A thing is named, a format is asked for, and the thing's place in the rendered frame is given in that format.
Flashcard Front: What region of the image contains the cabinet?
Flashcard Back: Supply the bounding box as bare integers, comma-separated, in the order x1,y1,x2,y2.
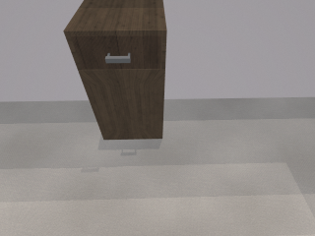
63,0,167,141

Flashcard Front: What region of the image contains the handle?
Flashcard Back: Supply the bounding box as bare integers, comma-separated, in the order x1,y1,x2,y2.
105,52,131,64

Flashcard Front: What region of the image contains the drawer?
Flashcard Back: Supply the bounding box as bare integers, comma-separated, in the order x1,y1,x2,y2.
71,34,161,70

